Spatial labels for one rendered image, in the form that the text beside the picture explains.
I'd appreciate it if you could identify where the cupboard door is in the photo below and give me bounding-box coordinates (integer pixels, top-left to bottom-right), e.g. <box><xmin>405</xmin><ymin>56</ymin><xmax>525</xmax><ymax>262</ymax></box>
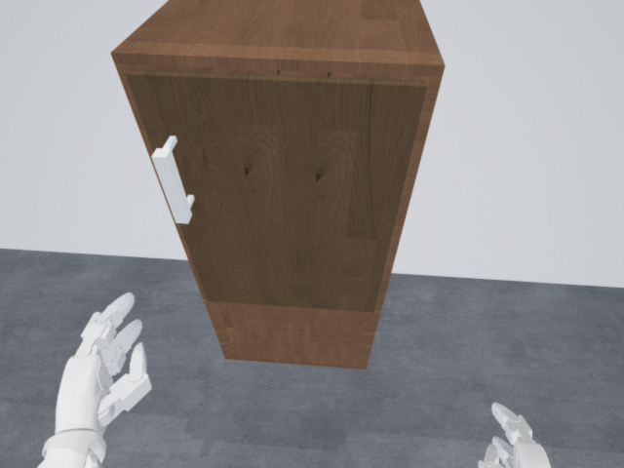
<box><xmin>126</xmin><ymin>69</ymin><xmax>427</xmax><ymax>313</ymax></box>

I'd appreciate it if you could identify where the left robot forearm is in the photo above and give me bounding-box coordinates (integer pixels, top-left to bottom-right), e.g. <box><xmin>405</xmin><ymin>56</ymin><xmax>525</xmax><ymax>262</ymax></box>
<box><xmin>37</xmin><ymin>428</ymin><xmax>106</xmax><ymax>468</ymax></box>

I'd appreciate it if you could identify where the left robot hand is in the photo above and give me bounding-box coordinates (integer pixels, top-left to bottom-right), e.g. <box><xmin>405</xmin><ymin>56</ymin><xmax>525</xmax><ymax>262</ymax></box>
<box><xmin>55</xmin><ymin>292</ymin><xmax>152</xmax><ymax>436</ymax></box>

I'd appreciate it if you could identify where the handle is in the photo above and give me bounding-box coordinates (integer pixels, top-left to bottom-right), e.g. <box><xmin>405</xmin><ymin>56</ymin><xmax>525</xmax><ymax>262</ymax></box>
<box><xmin>151</xmin><ymin>136</ymin><xmax>195</xmax><ymax>224</ymax></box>

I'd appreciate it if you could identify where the right robot hand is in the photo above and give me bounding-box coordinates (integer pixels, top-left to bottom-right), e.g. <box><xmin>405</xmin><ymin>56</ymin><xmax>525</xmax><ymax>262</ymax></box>
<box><xmin>479</xmin><ymin>403</ymin><xmax>551</xmax><ymax>468</ymax></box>

